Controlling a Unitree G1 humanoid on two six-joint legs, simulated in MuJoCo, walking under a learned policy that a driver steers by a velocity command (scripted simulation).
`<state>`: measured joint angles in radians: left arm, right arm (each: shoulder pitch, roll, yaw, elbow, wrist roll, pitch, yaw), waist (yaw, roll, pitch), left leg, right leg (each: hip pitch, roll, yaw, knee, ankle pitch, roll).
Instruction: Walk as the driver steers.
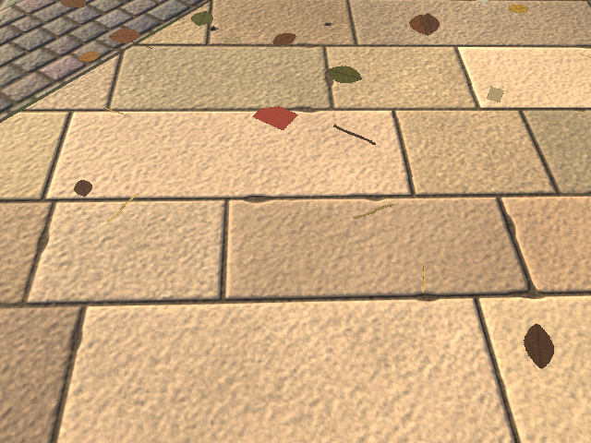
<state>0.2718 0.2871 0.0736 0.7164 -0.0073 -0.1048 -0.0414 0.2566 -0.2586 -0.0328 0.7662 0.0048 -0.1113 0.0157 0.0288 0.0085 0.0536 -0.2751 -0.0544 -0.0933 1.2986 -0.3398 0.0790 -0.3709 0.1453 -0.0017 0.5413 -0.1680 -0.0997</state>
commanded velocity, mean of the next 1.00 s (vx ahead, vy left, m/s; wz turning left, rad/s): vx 0.65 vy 0.00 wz -0.89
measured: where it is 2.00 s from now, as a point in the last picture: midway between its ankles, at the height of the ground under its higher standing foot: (376, 309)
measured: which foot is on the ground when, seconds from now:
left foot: up 0.00-0.30, down 0.32-0.68, up 0.70-1.00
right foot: down 0.00-0.32, up 0.34-0.70, down 0.72-1.00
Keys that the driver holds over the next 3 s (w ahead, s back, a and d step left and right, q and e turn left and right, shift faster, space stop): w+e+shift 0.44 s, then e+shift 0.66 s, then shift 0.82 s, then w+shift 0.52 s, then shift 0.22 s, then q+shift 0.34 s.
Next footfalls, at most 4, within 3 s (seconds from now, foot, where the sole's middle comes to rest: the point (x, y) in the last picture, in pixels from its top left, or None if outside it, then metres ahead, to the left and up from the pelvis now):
0.32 left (260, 405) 0.55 0.10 -0.76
0.72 right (415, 331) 0.75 -0.26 -0.76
1.14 left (385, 262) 0.96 -0.21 -0.76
1.54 right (398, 351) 0.70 -0.22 -0.76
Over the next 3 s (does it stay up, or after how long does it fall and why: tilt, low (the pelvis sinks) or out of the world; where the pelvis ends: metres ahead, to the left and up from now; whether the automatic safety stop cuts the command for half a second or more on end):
stays up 1.04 -0.62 0.01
